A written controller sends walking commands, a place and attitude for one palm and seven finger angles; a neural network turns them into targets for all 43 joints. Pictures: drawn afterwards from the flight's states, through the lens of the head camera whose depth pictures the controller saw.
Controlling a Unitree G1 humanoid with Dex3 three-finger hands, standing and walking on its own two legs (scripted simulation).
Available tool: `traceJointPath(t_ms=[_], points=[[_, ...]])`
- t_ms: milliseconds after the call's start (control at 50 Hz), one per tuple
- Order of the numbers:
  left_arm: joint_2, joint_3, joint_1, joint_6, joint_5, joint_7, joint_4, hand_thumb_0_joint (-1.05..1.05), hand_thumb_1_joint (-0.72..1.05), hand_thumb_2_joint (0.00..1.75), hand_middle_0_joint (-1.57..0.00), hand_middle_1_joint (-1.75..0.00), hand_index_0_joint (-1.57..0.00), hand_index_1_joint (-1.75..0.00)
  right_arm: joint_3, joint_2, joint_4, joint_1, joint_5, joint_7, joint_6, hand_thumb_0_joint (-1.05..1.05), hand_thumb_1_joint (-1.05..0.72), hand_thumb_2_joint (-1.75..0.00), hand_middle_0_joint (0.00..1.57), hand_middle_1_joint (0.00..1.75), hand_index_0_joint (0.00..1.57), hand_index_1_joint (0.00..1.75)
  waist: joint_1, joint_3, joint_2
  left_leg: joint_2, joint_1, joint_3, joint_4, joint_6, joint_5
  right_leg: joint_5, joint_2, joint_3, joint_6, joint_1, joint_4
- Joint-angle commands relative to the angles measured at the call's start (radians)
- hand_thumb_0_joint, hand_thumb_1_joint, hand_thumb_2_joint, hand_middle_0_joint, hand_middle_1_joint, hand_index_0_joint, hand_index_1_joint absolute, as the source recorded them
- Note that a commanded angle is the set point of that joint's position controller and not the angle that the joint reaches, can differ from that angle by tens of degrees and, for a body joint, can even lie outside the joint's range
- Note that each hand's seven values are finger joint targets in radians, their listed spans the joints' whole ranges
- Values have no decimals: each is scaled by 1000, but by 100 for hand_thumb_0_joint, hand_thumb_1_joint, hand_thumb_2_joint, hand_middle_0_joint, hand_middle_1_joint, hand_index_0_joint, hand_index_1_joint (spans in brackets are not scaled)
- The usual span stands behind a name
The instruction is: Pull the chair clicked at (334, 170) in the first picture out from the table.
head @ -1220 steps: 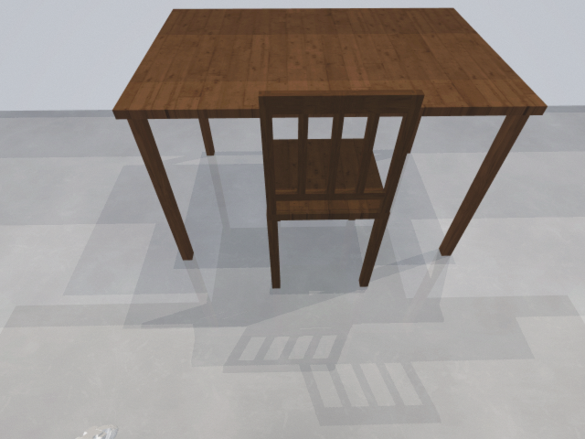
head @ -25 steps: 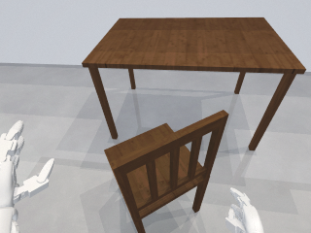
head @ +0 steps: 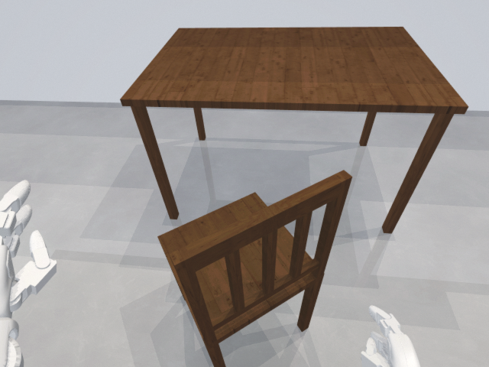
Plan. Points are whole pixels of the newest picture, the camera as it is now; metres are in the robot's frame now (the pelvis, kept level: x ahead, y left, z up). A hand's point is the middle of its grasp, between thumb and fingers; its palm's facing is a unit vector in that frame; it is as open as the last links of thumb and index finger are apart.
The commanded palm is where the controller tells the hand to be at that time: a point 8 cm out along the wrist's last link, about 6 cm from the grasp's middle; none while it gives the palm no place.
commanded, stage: step back with the hand held close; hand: left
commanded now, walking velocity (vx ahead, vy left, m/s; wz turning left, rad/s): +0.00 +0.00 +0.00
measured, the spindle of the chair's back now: (268, 262) +0.37 +0.00 -0.12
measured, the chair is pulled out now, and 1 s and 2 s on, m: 0.50 0.50 0.50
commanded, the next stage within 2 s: stop stepping back and stand still in 1.80 s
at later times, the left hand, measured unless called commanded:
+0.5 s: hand (36, 291) +0.16 +0.27 +0.15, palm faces +0.41 -0.76 -0.51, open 7.4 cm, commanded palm +0.10 +0.31 +0.17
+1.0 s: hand (8, 321) +0.12 +0.28 +0.16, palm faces +0.47 -0.74 -0.49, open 7.4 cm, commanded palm +0.06 +0.31 +0.17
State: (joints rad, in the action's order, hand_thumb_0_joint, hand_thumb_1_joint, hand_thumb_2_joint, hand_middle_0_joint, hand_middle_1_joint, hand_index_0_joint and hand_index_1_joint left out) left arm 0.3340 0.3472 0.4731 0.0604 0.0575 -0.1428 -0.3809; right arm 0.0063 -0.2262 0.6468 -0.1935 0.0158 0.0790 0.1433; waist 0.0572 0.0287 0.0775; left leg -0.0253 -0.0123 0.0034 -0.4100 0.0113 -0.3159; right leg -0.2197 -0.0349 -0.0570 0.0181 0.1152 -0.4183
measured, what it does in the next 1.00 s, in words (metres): shifts its weight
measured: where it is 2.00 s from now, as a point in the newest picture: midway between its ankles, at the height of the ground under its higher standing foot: outside the picture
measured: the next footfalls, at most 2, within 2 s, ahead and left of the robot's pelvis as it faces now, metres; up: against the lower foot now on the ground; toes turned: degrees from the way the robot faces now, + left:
right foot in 1.86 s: -0.25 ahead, -0.11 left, +0.00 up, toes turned +2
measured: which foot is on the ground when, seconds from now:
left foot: down 0.00-1.00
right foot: down 0.00-1.00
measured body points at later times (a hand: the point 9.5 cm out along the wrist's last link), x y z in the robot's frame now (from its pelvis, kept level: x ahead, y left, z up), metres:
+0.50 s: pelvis -0.04 +0.01 +0.00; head -0.02 -0.01 +0.45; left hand +0.13 +0.31 +0.18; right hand +0.14 -0.23 -0.09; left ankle -0.05 +0.12 -0.74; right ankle +0.01 -0.13 -0.74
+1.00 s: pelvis -0.08 +0.01 -0.01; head -0.06 +0.01 +0.44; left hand +0.09 +0.31 +0.18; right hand +0.09 -0.23 -0.09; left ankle -0.05 +0.12 -0.74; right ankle +0.01 -0.13 -0.74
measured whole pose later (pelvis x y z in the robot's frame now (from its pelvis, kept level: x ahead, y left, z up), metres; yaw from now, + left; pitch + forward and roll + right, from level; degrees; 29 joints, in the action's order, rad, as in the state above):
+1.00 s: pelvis -0.08 +0.01 -0.01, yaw +1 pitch +1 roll -1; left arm 0.40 0.43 0.55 0.13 0.02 -0.19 -0.53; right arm -0.01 -0.21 0.59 -0.20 0.00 0.09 0.08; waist 0.01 0.02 0.01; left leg -0.01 -0.34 -0.01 -0.61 0.00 -0.28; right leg -0.13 -0.04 -0.05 0.02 0.39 -0.51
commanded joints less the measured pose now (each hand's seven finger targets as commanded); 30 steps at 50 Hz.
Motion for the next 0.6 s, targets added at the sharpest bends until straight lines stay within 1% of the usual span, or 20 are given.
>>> traceJointPath(t_ms=[0, 20, 40, 60, 80, 100, 120, 140, 180, 260, 280, 300, 360, 380, 440, 460, 480, 540, 560, 580], points=[[179, 108, -86, 58, -1, -18, -192, 0, 90, 90, -20, -30, -20, -30, -34, -95, -168, 144, 3, 3, 56, 0, -90, -90, 20, 30, 20, 30, -2, -58, -36, -10, -110, -11, 79, -20, 282, 193, -2, 11, -38, -87, 46], [182, 110, -86, 57, -1, -18, -196, 0, 90, 90, -20, -30, -20, -30, -35, -96, -168, 144, 5, 3, 54, 0, -90, -90, 20, 30, 20, 30, -1, -53, -16, -11, -112, -11, 80, -19, 272, 181, 0, 13, -40, -83, 47], [172, 82, -138, 62, -5, -16, -234, 0, 90, 90, -20, -30, -20, -30, -31, -98, -172, 143, 2, 2, 59, 0, -90, -90, 20, 30, 20, 30, -9, -70, 8, -5, -101, -9, 77, -21, 281, 192, -3, 13, -39, -86, 47], [329, 229, -270, 116, 12, -22, -324, 0, 90, 90, -20, -30, -20, -30, -35, -114, -197, 137, 9, 0, 39, 0, -90, -90, 20, 30, 20, 30, -38, 36, -13, -41, -178, -15, 51, -38, 202, 239, -55, 104, -35, 16, 94], [339, 241, -268, 133, 4, -21, -282, 0, 90, 90, -20, -30, -20, -30, -31, -102, -183, 124, 9, 5, 31, 0, -90, -90, 20, 30, 20, 30, -43, 33, -23, -37, -200, -35, 53, -34, 151, 217, -72, 102, -43, 7, 95], [251, 195, -150, 128, 3, -18, -203, 0, 90, 90, -20, -30, -20, -30, -36, -103, -180, 123, 5, 2, 24, 0, -90, -90, 20, 30, 20, 30, -46, 14, -45, -36, -193, -35, 50, -32, 157, 207, -70, 104, -43, 7, 93], [198, 158, -52, 121, 1, -13, -171, 0, 90, 90, -20, -30, -20, -30, -40, -104, -185, 126, 1, -1, 12, 0, -90, -90, 20, 30, 20, 30, -45, -23, -54, -41, -175, -31, 48, -34, 195, 231, -68, 93, -38, -5, 79], [175, 138, 4, 120, -2, -12, -181, 0, 90, 90, -20, -30, -20, -30, -43, -111, -191, 126, -3, -5, -3, 0, -90, -90, 20, 30, 20, 30, -47, -64, -26, -47, -171, -29, 44, -34, 254, 275, -69, 80, -36, -27, 55], [168, 133, 62, 120, -3, -13, -206, 0, 90, 90, -20, -30, -20, -30, -46, -113, -201, 138, -5, -8, -23, 0, -90, -90, 20, 30, 20, 30, -48, -120, 11, -59, -170, -33, 43, -31, 356, 334, -70, 59, -30, -55, 20], [213, 172, 96, 123, -7, -26, -279, 0, 90, 90, -20, -30, -20, -30, -56, -109, -217, 136, -8, 0, -52, 0, -90, -90, 20, 30, 20, 30, -50, -197, -49, -68, -181, -40, 20, -25, 442, 403, -66, 48, -25, -72, -16], [239, 190, 88, 123, -6, -32, -294, 0, 90, 90, -20, -30, -20, -30, -55, -106, -218, 146, -5, 5, -54, 0, -90, -90, 20, 30, 20, 30, -49, -198, -27, -67, -195, -47, 27, -24, 430, 387, -69, 48, -24, -75, -24], [229, 187, 97, 124, -5, -35, -294, 0, 90, 90, -20, -30, -20, -30, -55, -98, -220, 141, -5, 9, -54, 0, -90, -90, 20, 30, 20, 30, -48, -196, -19, -71, -204, -42, 27, -25, 416, 371, -67, 47, -22, -67, -28], [239, 193, 86, 122, -5, -43, -303, 0, 90, 90, -20, -30, -20, -30, -61, -97, -218, 136, -2, 19, -54, 0, -90, -90, 20, 30, 20, 30, -48, -185, -35, -74, -235, -44, 17, -26, 381, 351, -64, 53, -19, -42, -35], [247, 196, 77, 119, -4, -46, -307, 0, 90, 90, -20, -30, -20, -30, -61, -98, -215, 140, -2, 23, -53, 0, -90, -90, 20, 30, 20, 30, -49, -180, -3, -74, -246, -48, 26, -27, 358, 334, -66, 55, -19, -41, -38], [226, 177, 67, 114, -8, -51, -299, 0, 90, 90, -20, -30, -20, -30, -62, -100, -213, 128, -4, 24, -49, 0, -90, -90, 20, 30, 20, 30, -49, -157, -27, -77, -296, -51, 25, -30, 276, 271, -60, 58, -17, -23, -35], [226, 176, 65, 112, -9, -53, -296, 0, 90, 90, -20, -30, -20, -30, -63, -102, -212, 127, -4, 24, -48, 0, -90, -90, 20, 30, 20, 30, -49, -152, -36, -74, -313, -56, 25, -31, 243, 243, -60, 64, -18, -17, -30], [226, 175, 66, 107, -10, -55, -287, 0, 90, 90, -20, -30, -20, -30, -63, -103, -210, 132, -3, 27, -47, 0, -90, -90, 20, 30, 20, 30, -50, -136, -14, -71, -334, -55, 35, -32, 192, 206, -63, 71, -19, -12, -21], [219, 166, 53, 105, -18, -60, -293, 0, 90, 90, -20, -30, -20, -30, -59, -101, -213, 122, -5, 24, -44, 0, -90, -90, 20, 30, 20, 30, -51, -109, -43, -62, -391, -56, 35, -37, 61, 92, -61, 85, -18, 15, 6], [226, 172, 47, 105, -19, -62, -299, 0, 90, 90, -20, -30, -20, -30, -60, -103, -213, 119, -6, 24, -43, 0, -90, -90, 20, 30, 20, 30, -51, -105, -55, -56, -404, -53, 32, -37, 21, 52, -64, 94, -17, 25, 21], [243, 184, 47, 105, -22, -66, -305, 0, 90, 90, -20, -30, -20, -30, -62, -105, -211, 121, -6, 27, -43, 0, -90, -90, 20, 30, 20, 30, -52, -102, -36, -53, -411, -54, 31, -39, -14, 23, -69, 104, -21, 30, 36]])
